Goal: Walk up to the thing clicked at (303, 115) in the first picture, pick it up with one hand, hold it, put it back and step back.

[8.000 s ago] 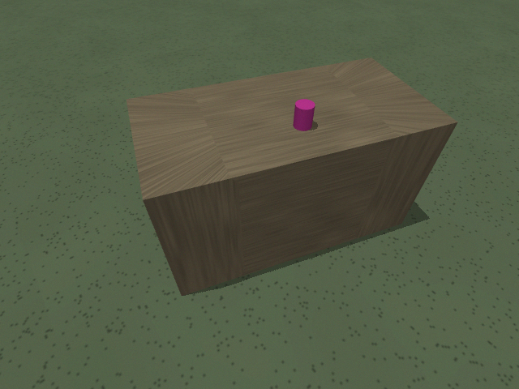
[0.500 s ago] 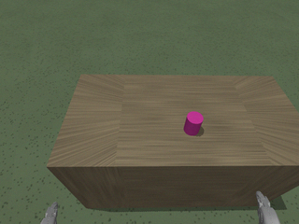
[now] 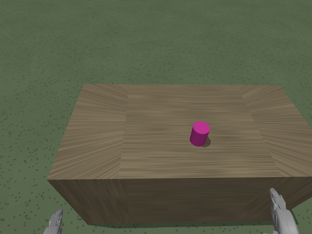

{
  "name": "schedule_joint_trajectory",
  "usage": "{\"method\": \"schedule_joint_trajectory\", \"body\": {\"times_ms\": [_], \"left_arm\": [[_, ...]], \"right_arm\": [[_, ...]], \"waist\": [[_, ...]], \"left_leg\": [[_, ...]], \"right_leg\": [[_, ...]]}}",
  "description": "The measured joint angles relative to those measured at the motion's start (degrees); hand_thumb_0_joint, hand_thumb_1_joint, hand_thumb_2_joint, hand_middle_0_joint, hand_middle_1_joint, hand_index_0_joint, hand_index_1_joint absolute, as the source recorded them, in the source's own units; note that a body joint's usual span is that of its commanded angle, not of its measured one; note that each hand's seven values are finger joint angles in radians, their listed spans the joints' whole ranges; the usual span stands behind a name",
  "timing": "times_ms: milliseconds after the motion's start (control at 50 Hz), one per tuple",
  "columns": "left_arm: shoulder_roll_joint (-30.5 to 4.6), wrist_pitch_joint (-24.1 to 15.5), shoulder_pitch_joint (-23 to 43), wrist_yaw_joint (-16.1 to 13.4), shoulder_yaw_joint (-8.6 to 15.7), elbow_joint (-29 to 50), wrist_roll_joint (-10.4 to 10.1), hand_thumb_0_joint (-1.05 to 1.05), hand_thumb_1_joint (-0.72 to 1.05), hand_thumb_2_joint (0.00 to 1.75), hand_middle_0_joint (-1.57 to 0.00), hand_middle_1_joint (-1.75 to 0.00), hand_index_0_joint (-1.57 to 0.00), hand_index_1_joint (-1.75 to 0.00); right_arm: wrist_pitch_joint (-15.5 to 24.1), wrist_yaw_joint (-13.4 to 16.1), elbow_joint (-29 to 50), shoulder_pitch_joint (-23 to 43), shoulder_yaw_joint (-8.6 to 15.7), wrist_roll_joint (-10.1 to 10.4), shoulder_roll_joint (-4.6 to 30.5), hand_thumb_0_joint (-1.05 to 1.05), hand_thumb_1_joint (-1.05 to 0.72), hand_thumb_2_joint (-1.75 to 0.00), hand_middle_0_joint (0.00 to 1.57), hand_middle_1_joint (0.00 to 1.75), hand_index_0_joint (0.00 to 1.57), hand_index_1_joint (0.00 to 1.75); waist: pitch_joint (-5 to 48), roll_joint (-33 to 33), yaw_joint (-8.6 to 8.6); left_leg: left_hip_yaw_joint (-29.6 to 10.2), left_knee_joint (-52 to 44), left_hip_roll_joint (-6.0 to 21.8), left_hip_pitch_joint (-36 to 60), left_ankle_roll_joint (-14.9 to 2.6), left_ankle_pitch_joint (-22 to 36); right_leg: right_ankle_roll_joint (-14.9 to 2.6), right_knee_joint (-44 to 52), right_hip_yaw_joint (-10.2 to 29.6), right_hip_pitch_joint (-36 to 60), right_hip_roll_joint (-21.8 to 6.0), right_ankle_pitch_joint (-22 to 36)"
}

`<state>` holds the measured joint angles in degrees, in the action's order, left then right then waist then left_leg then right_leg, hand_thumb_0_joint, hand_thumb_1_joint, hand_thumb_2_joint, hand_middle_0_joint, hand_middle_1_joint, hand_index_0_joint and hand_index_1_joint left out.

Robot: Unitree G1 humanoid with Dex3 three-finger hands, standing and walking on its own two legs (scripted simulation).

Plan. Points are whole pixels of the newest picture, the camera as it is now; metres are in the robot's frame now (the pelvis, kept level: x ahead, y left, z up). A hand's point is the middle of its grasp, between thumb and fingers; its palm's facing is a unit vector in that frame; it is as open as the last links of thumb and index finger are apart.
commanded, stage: rise first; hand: right
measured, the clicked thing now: (199, 134) +0.53 -0.19 -0.14
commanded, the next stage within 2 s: go down in 0.28 s
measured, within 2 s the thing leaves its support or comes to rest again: neither
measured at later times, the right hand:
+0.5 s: hand (260, 223) +0.17 -0.24 -0.02, palm faces +0.26 +0.92 -0.30, open 17.2 cm
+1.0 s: hand (265, 164) +0.31 -0.30 +0.01, palm faces +0.19 +0.98 -0.05, open 17.6 cm
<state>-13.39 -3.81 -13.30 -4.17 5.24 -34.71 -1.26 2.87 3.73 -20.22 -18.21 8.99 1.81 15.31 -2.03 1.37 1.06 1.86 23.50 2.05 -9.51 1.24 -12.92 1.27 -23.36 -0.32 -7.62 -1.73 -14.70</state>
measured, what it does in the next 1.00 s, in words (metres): stands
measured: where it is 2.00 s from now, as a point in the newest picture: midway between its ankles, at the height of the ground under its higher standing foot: outside the picture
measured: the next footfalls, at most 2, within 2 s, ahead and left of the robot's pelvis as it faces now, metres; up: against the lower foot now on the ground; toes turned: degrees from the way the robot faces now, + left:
none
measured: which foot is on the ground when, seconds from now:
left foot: down 0.00-1.00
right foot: down 0.00-1.00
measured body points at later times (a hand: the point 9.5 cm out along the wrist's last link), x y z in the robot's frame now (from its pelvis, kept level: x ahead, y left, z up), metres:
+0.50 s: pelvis -0.01 +0.00 +0.00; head -0.01 +0.01 +0.45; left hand +0.15 +0.26 -0.09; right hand +0.15 -0.29 +0.00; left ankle +0.00 +0.13 -0.74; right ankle -0.02 -0.13 -0.74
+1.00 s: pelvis -0.03 -0.01 -0.03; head +0.01 -0.03 +0.42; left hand +0.13 +0.27 -0.09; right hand +0.29 -0.35 +0.02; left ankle +0.00 +0.13 -0.74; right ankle -0.02 -0.13 -0.74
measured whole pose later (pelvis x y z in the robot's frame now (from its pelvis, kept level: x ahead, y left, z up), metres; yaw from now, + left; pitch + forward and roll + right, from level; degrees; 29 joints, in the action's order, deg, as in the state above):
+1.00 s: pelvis -0.03 -0.01 -0.03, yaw +0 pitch +6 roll +1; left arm -13.1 -8.1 -11.5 -5.9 2.8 -34.6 -0.9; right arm 18.6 -18.7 -44.7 14.3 26.0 12.5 26.5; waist 1.3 -1.9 -3.6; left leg 1.9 38.9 2.1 -27.4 1.5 -17.1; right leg 0.9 -41.3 0.5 -26.8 -2.0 -20.3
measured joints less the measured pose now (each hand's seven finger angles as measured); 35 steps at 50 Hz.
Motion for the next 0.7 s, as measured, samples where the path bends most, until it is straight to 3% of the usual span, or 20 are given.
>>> {"method": "schedule_joint_trajectory", "body": {"times_ms": [340, 500, 600, 700], "left_arm": [[0.2, -0.4, 0.0, 0.1, 0.8, -0.3, 0.1, -0.01, -0.52, 0.08, -0.06, -0.07, -0.06, -0.07], [0.1, -1.0, 1.4, 0.6, 0.9, -2.9, 0.7, -0.01, -0.52, 0.06, -0.06, -0.07, -0.07, -0.06], [0.2, -1.6, 2.1, 0.9, 1.6, -4.0, 1.4, -0.01, -0.51, 0.05, -0.06, -0.06, -0.06, -0.06], [-0.2, -2.0, 3.2, 0.1, 1.9, -4.0, 1.4, -0.01, -0.51, 0.04, -0.06, -0.05, -0.06, -0.06]], "right_arm": [[1.3, -0.4, 5.8, -3.0, -0.5, 0.1, -0.5, -0.01, 0.51, -0.06, 0.05, 0.06, 0.06, 0.06], [2.5, -1.3, 7.6, -2.6, 0.8, 0.6, -1.5, -0.01, 0.47, -0.06, 0.05, 0.06, 0.06, 0.06], [3.6, -2.5, 7.3, -1.0, 3.1, 1.5, -1.9, -0.01, 0.50, -0.05, 0.05, 0.06, 0.06, 0.06], [5.8, -4.9, 0.9, 6.3, 7.0, 3.2, -0.5, -0.01, 0.55, -0.04, 0.05, 0.05, 0.05, 0.06]], "waist": [[-0.3, 0.3, 0.06], [0.1, 0.3, 0.14], [0.5, 0.4, -0.32], [0.3, -0.1, -1.08]], "left_leg": [[0.1, -0.4, 0.1, 0.9, -0.01, 0.7], [0.2, 0.5, 0.1, -0.3, -0.01, 0.7], [0.5, 1.6, 0.2, -1.7, -0.03, 0.4], [0.9, 3.6, 0.3, -3.7, -0.06, -0.3]], "right_leg": [[-0.06, 0.2, 0.1, 0.7, 0.1, 0.6], [-0.08, -1.0, 0.3, -0.6, 0.1, 0.5], [-0.07, -2.2, 0.6, -2.2, 0.1, 0.2], [-0.03, -4.3, 1.1, -4.5, 0.2, -0.3]]}}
